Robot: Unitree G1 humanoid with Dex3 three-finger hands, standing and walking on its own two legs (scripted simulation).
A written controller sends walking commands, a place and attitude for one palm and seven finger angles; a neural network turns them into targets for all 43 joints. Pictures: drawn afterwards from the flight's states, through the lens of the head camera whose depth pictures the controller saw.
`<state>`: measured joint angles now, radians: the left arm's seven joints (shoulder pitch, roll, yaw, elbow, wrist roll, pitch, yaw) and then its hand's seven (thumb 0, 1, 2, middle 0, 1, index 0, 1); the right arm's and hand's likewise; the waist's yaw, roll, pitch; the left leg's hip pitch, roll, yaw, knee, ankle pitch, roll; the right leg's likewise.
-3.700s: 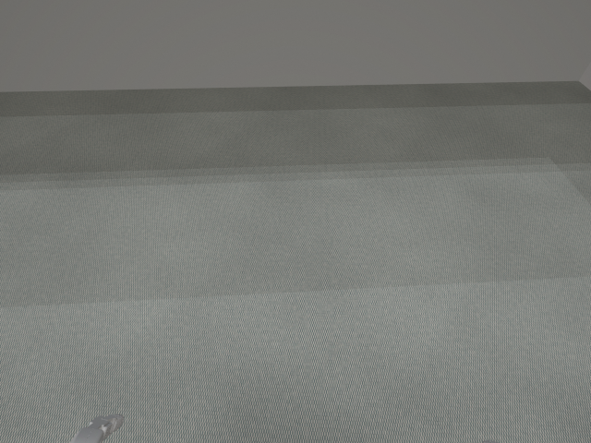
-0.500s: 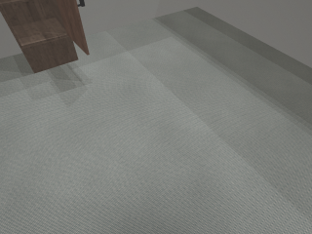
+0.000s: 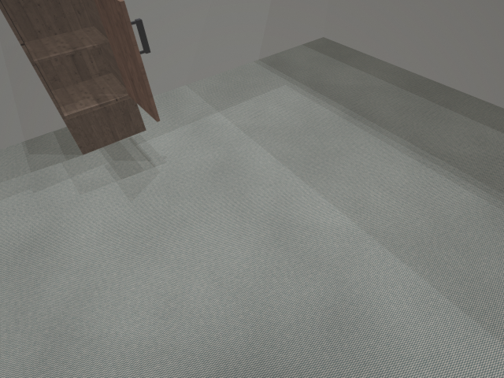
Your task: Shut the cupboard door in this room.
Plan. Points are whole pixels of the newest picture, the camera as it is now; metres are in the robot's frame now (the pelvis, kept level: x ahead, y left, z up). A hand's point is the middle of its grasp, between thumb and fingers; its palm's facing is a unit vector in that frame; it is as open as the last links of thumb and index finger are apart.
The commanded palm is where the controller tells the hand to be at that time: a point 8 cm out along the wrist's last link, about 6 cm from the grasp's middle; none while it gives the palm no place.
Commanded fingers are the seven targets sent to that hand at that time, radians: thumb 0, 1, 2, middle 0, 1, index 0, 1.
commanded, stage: turn or walk to find it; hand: left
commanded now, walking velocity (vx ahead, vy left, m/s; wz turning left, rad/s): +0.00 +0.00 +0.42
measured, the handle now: (138, 37) +1.52 +0.62 -0.05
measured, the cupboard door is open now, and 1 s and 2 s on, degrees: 93 93 93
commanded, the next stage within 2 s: stand and wait in 0.42 s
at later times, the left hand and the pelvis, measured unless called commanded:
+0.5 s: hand out of the picture -0.03 +0.26 -0.17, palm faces +0.22 -0.95 -0.21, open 7.4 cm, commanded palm none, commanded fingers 0.00 0.90 0.90 -0.20 -0.30 -0.20 -0.30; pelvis -0.04 +0.05 +0.00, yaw +10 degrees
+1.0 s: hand out of the picture -0.08 +0.18 -0.16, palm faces +0.29 -0.93 -0.23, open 7.3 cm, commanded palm none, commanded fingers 0.00 0.90 0.90 -0.20 -0.30 -0.20 -0.30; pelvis -0.06 +0.00 +0.00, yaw +15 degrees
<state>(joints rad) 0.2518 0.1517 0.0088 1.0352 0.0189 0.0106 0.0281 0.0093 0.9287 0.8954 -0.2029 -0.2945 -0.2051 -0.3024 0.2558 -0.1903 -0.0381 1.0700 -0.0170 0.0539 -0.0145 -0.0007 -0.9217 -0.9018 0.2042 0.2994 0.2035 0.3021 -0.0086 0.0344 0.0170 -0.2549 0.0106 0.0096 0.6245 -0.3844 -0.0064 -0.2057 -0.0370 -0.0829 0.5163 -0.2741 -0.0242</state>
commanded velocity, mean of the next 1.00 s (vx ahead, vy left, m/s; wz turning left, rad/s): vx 0.00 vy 0.00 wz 0.21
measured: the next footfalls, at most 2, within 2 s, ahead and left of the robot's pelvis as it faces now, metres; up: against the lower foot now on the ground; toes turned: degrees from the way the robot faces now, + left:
left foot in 0.28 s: -0.02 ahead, +0.14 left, +0.00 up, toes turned +12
right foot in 0.76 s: +0.01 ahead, -0.09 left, +0.00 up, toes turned +8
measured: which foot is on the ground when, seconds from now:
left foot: up 0.00-0.26, down 0.28-0.78, up 0.80-1.00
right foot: down 0.00-0.30, up 0.32-0.74, down 0.76-1.00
